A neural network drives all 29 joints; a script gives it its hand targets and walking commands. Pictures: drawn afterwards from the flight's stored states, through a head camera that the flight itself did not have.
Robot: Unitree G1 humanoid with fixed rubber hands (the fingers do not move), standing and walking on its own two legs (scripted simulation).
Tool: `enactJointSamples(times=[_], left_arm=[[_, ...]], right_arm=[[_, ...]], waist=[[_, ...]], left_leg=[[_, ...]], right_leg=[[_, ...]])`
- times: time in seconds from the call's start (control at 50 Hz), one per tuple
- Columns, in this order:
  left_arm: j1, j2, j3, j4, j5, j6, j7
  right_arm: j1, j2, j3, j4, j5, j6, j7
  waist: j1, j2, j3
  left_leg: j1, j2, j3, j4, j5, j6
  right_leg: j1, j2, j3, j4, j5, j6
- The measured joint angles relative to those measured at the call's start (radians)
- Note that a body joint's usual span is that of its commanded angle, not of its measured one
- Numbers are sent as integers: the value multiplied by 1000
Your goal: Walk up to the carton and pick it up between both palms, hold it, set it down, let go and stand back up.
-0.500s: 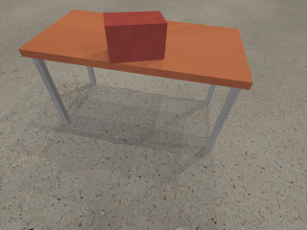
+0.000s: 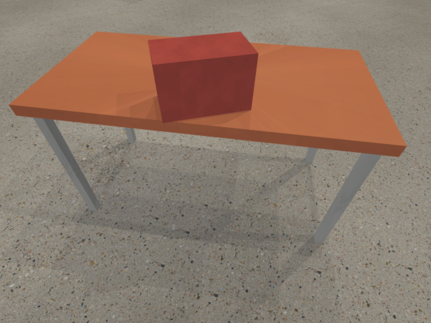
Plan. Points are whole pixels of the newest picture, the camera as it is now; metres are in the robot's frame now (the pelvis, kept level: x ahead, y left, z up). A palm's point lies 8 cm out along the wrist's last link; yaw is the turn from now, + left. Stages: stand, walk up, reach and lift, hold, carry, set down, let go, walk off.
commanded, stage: walk up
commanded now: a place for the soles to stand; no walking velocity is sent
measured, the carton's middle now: (202, 76) +0.84 +0.07 +0.05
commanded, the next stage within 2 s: none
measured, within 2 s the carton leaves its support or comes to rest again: neither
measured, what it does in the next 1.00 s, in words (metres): walks ahead: right foot, then left foot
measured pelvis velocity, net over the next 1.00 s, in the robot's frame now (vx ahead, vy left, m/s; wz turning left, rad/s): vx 0.27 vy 0.11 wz -0.19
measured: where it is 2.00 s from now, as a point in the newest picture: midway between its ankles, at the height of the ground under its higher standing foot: (191, 291)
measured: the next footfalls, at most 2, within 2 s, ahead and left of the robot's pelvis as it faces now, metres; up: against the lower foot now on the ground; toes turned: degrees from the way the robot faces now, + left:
right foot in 0.30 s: +0.28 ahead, -0.05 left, +0.00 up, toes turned -7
left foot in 0.62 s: +0.37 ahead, +0.23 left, +0.00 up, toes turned -3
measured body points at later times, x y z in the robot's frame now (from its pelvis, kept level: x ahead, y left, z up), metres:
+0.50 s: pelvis +0.18 +0.05 +0.02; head +0.20 +0.03 +0.47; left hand +0.27 +0.39 -0.05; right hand +0.26 -0.28 -0.09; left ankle +0.24 +0.20 -0.67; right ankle +0.21 -0.08 -0.71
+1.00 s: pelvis +0.27 +0.11 +0.02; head +0.29 +0.12 +0.47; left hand +0.41 +0.42 -0.10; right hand +0.34 -0.23 -0.08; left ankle +0.33 +0.23 -0.71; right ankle +0.24 -0.04 -0.71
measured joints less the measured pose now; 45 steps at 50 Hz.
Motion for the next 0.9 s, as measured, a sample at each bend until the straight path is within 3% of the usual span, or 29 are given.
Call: enactJointSamples(times=[0.04,0.08,0.18,0.28,0.34,0.38,0.42,0.52,0.6,0.62,0.66,0.7,0.76,0.84,0.9], left_arm=[[-15,0,-8,24,-6,6,9],[-30,0,-10,34,-11,1,5],[-53,-20,-7,18,-14,-3,-19],[-85,-39,-4,-14,-14,-14,-23],[-93,-29,6,-50,-7,-35,-5],[-89,-31,5,-57,-15,-38,4],[-77,-36,2,-59,-20,-37,10],[-28,-25,-1,-57,-5,-30,7],[-9,-12,-13,-40,-2,0,4],[-6,-13,-19,-36,-6,8,6],[-30,-14,-27,-8,-15,29,16],[-53,-20,-34,21,-17,41,21],[-80,-37,-35,60,-9,37,17],[-116,-56,-42,102,-3,40,7],[-161,-66,-50,129,-12,47,6]], right_arm=[[10,8,3,7,11,2,-8],[27,22,13,21,18,3,-15],[86,25,25,33,15,5,-14],[130,5,26,30,19,25,-13],[131,13,33,27,25,39,-21],[104,21,41,27,25,52,-29],[75,25,43,20,23,52,-30],[6,32,35,15,17,38,-18],[-33,32,32,35,24,20,-37],[-35,24,32,37,21,12,-45],[-51,38,36,55,21,12,-57],[-67,55,51,72,25,19,-62],[-95,62,67,96,29,30,-65],[-129,73,75,143,41,36,-71],[-151,77,82,181,41,29,-76]], waist=[[-15,-6,1],[-27,-16,6],[-64,-5,13],[-84,24,22],[-64,31,24],[-50,37,21],[-38,46,16],[6,39,19],[35,10,21],[36,14,16],[23,-6,24],[12,-20,24],[-1,-17,25],[-1,-23,20],[0,-24,20]], left_leg=[[23,-5,13,18,-36,7],[79,-10,24,-27,-54,18],[198,-17,41,-150,-52,37],[261,-18,45,-138,-121,24],[189,-17,13,96,-214,29],[99,-37,-40,283,-250,33],[20,-22,-56,344,-219,31],[-72,40,-54,180,-110,14],[-6,25,-23,-34,31,10],[18,21,-29,-78,60,6],[4,10,-23,-15,35,-22],[10,10,-17,11,-11,-22],[20,24,-13,26,-40,-23],[49,28,8,5,-51,-27],[80,28,24,-34,-44,-19]], right_leg=[[-77,18,-21,178,5,-9],[-125,17,-71,221,43,-6],[-154,11,-164,14,112,18],[-81,40,-196,-247,217,1],[-56,60,-181,-261,302,-12],[-45,56,-173,-228,253,-5],[-21,50,-164,-238,222,1],[18,24,-119,-253,195,29],[6,-4,-63,-166,122,51],[-8,-2,-53,-123,91,49],[-30,7,-28,-35,9,30],[-40,16,-46,1,-33,15],[-7,32,-89,-110,61,2],[18,34,-62,-151,101,71],[42,32,-53,-192,113,77]])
